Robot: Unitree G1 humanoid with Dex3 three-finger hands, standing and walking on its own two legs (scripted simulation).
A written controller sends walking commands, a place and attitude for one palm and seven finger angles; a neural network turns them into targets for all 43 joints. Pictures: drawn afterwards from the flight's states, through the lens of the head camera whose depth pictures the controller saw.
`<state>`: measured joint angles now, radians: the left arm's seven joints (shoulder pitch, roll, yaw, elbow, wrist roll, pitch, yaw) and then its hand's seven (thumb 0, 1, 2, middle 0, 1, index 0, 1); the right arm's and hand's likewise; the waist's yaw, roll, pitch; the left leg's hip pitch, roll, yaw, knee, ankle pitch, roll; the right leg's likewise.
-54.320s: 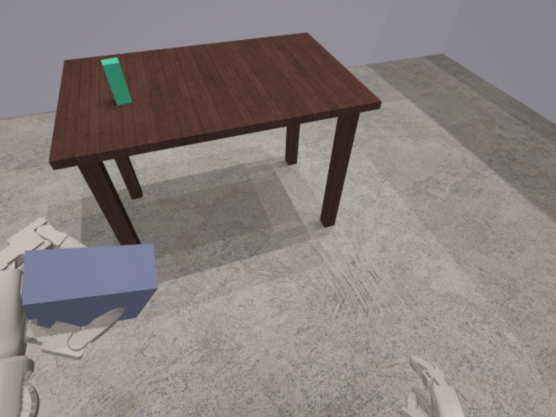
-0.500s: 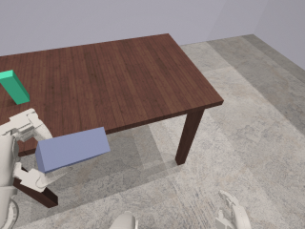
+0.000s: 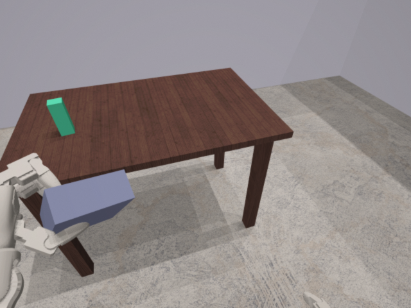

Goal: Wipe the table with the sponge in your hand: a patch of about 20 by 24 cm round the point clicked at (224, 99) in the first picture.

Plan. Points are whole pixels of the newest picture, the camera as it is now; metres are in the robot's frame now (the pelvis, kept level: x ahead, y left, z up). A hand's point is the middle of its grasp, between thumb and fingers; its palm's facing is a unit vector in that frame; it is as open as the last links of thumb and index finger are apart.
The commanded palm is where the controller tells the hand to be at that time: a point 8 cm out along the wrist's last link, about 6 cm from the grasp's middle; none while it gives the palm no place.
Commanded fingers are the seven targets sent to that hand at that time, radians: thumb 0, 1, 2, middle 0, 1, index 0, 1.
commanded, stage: stop stepping back and stand still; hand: left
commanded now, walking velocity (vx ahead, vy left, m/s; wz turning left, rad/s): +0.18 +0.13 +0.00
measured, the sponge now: (95, 203) +0.24 +0.20 +0.15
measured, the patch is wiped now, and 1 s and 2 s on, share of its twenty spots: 1.00 1.00 1.00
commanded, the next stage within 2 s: stand and wait in 0.68 s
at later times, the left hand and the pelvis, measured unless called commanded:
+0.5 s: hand (48, 242) +0.16 +0.22 +0.18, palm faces +0.38 -0.83 -0.41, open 8.9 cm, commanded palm +0.11 +0.25 +0.20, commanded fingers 0.00 0.10 1.30 -1.20 -1.60 -1.20 -1.60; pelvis -0.05 -0.03 +0.01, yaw -1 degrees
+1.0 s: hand (48, 245) +0.16 +0.23 +0.17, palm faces +0.39 -0.86 -0.34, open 8.9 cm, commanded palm +0.11 +0.27 +0.20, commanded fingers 0.00 0.10 1.30 -1.20 -1.60 -1.20 -1.60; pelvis -0.04 -0.01 +0.02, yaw +2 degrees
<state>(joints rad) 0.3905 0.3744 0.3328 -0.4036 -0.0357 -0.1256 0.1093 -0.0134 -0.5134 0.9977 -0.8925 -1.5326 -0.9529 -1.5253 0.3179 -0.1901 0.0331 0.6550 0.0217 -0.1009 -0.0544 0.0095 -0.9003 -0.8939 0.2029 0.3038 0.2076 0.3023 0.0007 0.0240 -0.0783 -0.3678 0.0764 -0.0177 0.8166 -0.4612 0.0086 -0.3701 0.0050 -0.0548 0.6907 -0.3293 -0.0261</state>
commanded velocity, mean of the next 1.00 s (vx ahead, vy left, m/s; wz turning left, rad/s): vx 0.09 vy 0.05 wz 0.00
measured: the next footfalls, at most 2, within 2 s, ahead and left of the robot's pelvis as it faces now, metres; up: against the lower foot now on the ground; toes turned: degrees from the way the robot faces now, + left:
left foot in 0.24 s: +0.02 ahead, +0.10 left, +0.00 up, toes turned +2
right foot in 0.50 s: +0.04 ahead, -0.14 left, +0.00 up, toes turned -1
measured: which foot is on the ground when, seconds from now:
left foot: up 0.00-0.22, down 0.24-1.00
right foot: down 0.00-0.24, up 0.26-0.48, down 0.50-1.00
